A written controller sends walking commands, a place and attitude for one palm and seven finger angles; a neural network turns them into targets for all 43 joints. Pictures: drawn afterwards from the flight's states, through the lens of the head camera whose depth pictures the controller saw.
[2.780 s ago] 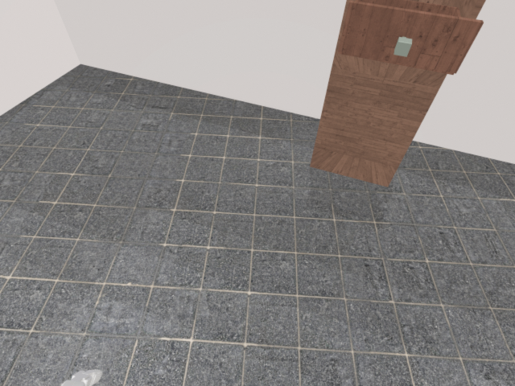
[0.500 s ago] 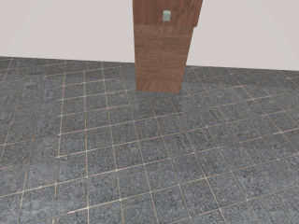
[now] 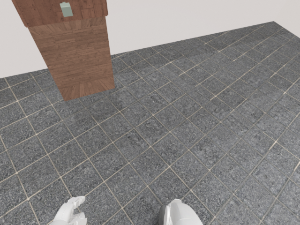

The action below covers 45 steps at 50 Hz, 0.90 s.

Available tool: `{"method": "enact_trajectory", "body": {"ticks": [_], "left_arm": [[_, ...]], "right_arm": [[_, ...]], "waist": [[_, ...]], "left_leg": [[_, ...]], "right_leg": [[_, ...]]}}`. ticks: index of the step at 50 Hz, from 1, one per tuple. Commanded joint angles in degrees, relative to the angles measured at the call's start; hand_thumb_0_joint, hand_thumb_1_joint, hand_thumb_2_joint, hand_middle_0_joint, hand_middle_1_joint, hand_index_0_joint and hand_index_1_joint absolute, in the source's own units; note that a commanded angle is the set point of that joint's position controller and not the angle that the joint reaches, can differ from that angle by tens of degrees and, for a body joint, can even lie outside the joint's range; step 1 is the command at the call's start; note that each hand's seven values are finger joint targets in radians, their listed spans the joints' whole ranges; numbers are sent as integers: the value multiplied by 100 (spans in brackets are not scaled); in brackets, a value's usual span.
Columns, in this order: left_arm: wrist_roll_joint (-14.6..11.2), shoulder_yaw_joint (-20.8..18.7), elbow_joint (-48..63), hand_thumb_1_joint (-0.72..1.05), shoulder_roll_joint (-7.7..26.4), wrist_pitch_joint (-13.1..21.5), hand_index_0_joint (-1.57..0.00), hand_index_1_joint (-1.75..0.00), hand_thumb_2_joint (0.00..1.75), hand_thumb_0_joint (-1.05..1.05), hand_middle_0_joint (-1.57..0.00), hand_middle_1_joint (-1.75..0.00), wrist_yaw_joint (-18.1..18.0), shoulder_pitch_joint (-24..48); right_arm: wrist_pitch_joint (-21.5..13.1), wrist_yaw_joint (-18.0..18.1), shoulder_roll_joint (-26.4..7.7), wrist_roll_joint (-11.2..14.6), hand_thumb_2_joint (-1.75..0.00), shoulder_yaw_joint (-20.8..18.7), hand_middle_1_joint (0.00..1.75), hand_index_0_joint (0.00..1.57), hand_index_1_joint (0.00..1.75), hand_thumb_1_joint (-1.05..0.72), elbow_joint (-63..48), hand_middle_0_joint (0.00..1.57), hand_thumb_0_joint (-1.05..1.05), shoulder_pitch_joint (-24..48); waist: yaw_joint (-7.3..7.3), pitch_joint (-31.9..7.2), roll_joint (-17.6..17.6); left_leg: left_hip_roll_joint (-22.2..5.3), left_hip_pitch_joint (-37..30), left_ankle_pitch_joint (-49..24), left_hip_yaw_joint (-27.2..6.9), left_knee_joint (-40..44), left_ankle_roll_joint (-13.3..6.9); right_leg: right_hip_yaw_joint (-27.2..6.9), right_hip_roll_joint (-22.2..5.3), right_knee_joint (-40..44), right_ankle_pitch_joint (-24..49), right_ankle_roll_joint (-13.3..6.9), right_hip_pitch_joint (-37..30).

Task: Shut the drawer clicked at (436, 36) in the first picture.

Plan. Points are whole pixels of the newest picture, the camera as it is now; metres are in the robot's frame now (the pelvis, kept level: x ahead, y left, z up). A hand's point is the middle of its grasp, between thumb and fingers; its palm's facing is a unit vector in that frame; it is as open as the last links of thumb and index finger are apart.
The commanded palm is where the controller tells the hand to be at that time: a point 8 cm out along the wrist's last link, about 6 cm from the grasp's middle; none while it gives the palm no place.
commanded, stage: walk to a spot facing it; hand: left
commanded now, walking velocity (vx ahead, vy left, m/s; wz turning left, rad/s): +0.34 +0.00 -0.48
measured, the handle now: (65, 7) +0.95 +0.37 +0.07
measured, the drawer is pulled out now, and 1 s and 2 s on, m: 0.19 0.19 0.19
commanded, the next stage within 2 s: turn to face it in 0.80 s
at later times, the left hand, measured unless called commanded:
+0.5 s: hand (85, 185) +0.26 +0.21 -0.18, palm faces -0.07 -0.98 -0.18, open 7.3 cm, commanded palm none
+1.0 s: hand (132, 112) +0.56 +0.06 -0.18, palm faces -0.44 -0.88 -0.19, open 7.4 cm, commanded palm none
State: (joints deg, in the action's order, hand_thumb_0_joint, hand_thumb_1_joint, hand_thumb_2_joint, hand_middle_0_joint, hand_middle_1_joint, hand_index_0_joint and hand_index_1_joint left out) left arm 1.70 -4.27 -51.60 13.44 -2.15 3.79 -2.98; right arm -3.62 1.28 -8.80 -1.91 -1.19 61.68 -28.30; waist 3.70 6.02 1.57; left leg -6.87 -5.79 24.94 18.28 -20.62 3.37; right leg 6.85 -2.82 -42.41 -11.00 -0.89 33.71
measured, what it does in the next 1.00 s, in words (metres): walks ahead, turning right: right foot, then left foot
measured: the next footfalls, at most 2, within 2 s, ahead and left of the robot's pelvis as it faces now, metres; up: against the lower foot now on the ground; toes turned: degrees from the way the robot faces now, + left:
right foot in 0.06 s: +0.19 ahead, -0.11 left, +0.00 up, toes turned -9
left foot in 0.48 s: +0.33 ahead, +0.11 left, +0.00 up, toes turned +0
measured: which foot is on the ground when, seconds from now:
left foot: down 0.00-0.06, up 0.08-0.46, down 0.48-0.96, up 0.98-1.00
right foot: up 0.00-0.04, down 0.06-0.48, up 0.50-0.96, down 0.98-1.00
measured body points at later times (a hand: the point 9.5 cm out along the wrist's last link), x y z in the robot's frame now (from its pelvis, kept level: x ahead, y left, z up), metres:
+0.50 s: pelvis +0.21 +0.01 +0.00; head +0.21 +0.04 +0.45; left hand +0.26 +0.26 -0.16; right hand +0.27 -0.24 -0.12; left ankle +0.29 +0.11 -0.73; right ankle +0.15 -0.10 -0.72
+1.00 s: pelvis +0.38 -0.05 -0.02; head +0.43 -0.07 +0.43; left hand +0.59 +0.11 -0.16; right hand +0.20 -0.21 -0.16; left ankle +0.30 +0.11 -0.70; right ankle +0.42 -0.17 -0.73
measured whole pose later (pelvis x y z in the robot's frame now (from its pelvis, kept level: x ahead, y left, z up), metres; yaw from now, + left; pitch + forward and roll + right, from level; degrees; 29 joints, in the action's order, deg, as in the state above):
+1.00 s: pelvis +0.38 -0.05 -0.02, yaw -25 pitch +0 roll +0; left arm 1.7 -4.1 -54.8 11.3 1.6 1.3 -6.2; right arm -1.2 0.8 -8.0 -0.8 -2.8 62.6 -24.8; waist 2.9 6.2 0.9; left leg -11.4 6.6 30.8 18.2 -47.4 3.2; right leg 9.5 -2.2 -37.0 -8.7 -3.0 25.8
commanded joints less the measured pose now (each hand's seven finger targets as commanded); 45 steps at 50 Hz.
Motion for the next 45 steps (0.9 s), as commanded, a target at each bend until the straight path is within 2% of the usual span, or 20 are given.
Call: {"method": "enact_trajectory", "body": {"ticks": [1,2,3,4,5,7,11,14,19,22,23,24,25,26,28,30,32,36,41,45], "left_arm": [[33,-92,41,90,528,353,-20,-30,90,0,-20,-30,-90,-1138],[53,-249,-183,90,1128,424,-20,-30,90,0,-20,-30,-163,-1929],[-52,-364,-297,90,1707,460,-20,-30,90,0,-20,-30,-249,-2522],[-174,-384,-293,90,1780,389,-20,-30,90,0,-20,-30,-304,-2426],[-155,-315,-155,90,1571,401,-20,-30,90,0,-20,-30,-310,-1947],[-133,-146,-5,90,971,443,-20,-30,90,0,-20,-30,-382,-1120],[-14,-57,-69,90,681,527,-20,-30,90,0,-20,-30,-397,-660],[-23,-80,-118,90,625,542,-20,-30,90,0,-20,-30,-369,-834],[-26,-95,-215,90,797,521,-20,-30,90,0,-20,-30,-342,-1187],[-65,-100,-194,90,690,464,-20,-30,90,0,-20,-30,-338,-1186],[-87,-51,-138,90,415,446,-20,-30,90,0,-20,-30,-301,-1267],[-117,10,-3,90,70,473,-20,-30,90,0,-20,-30,-246,-1248],[-26,-32,100,90,307,464,-20,-30,90,0,-20,-30,-281,-917],[-12,-74,66,90,400,460,-20,-30,90,0,-20,-30,-252,-756],[28,-125,-104,90,251,392,-20,-30,90,0,-20,-30,-155,-1005],[39,-125,-241,90,65,274,-20,-30,90,0,-20,-30,-146,-1306],[43,-155,-267,90,-27,197,-20,-30,90,0,-20,-30,-148,-1444],[35,-136,-129,90,-104,140,-20,-30,90,0,-20,-30,-120,-1022],[-4,-55,30,90,-239,152,-20,-30,90,0,-20,-30,-131,-292],[10,-57,-26,90,-90,243,-20,-30,90,0,-20,-30,-164,-584]], "right_arm": [[-69,18,-1260,90,-90,-297,30,20,30,-90,-327,20,0,18],[-60,-70,-1021,190,-90,-245,30,20,30,-90,-418,20,0,-79],[-101,-34,-628,244,-90,-186,30,20,30,-90,-663,20,0,-71],[-109,16,-786,210,-90,-229,30,20,30,-90,-854,20,0,586],[-111,2,-778,183,-90,-254,30,20,30,-90,-863,20,0,664],[37,-28,-791,74,-90,-250,30,20,30,-90,-697,20,0,820],[268,-90,-485,8,-90,-221,30,20,30,-90,-507,20,0,178],[260,-165,-481,-2,-90,-245,30,20,30,-90,-714,20,0,684],[86,-232,-519,41,-90,-246,30,20,30,-90,-1009,20,0,1424],[-23,-169,-720,53,-90,-293,30,20,30,-90,-860,20,0,979],[-60,-97,-1096,10,-90,-382,30,20,30,-90,-721,20,0,487],[-52,-79,-1690,-78,-90,-504,30,20,30,-90,-633,20,0,-124],[-19,-45,-1566,-48,-90,-465,30,20,30,-90,-574,20,0,-151],[-24,-32,-1317,6,-90,-386,30,20,30,-90,-649,20,0,153],[-80,-22,-965,14,-90,-288,30,20,30,-90,-791,20,0,842],[-141,0,-786,44,-90,-249,30,20,30,-90,-759,20,0,923],[-181,25,-652,64,-90,-266,30,20,30,-90,-689,20,0,847],[-159,44,-688,87,-90,-278,30,20,30,-90,-506,20,0,523],[-22,37,-776,26,-90,-322,30,20,30,-90,-308,20,0,243],[63,40,-979,50,-90,-429,30,20,30,-90,-367,20,0,440]], "waist": [[-907,-1052,-792],[-1226,-1782,2],[-1227,-2553,958],[-1262,-2166,272],[-1006,-1920,390],[-554,-909,-205],[33,-718,261],[-109,-469,454],[-389,-346,494],[-130,-405,-127],[81,-619,-896],[274,-765,-2197],[346,-647,-1916],[173,-349,-1314],[-212,-54,-625],[-368,-174,-749],[-437,-286,-814],[-300,-229,-815],[-58,-24,-1203],[-297,-456,-1326]], "left_leg": [[-1082,787,-5950,-144,-2318,-472],[-808,2548,-3604,-182,-3995,-247],[151,4199,908,-615,-6187,38],[-16,4574,743,-1421,-6471,-116],[-194,4596,168,-1660,-6527,-100],[-550,4071,-491,-1726,-5785,-88],[-438,3342,-866,-1535,-4549,19],[-348,3348,-1231,-1432,-3615,51],[-20,2829,-1086,-1313,-2014,-57],[128,1294,-1108,-1198,-841,-68],[-533,331,-240,-2147,-216,-314],[-2002,-231,657,-3896,705,-887],[-2370,252,1301,-4477,1158,-1058],[-2244,776,1336,-4205,1217,-1053],[-1811,1303,543,-2920,1234,-821],[-1440,1490,-565,-1864,1114,-632],[-1317,1337,-1424,-1322,1007,-632],[-1353,764,-2782,-823,810,-792],[-1285,548,-4473,-136,230,-799],[-1394,356,-5441,63,-843,-726]], "right_leg": [[456,604,1129,99,-455,-2798],[-814,-497,1245,137,-842,-4836],[-3850,-2300,1684,1235,-1607,-5889],[-3651,-2285,2053,1721,-1737,-5283],[-3441,-2063,2210,1140,-1532,-4685],[-2339,-1553,2554,550,-1163,-2783],[-1471,-930,2950,-177,-947,-1343],[-1580,-778,3155,-1010,-964,-1101],[-1905,-903,2910,-1244,-977,-1508],[-1704,-558,2081,-1226,-715,-1017],[-1376,-81,882,-1151,-468,-282],[-372,554,-1004,-1977,-137,693],[-706,296,-2164,-2037,-102,901],[-855,27,-2714,-1552,-108,1009],[-802,-240,-2912,-784,-18,847],[-723,-309,-2892,-268,98,510],[-658,-337,-2843,46,192,561],[-371,-436,-2190,155,330,961],[185,-147,-517,-58,253,396],[346,201,446,-91,-33,-688]]}}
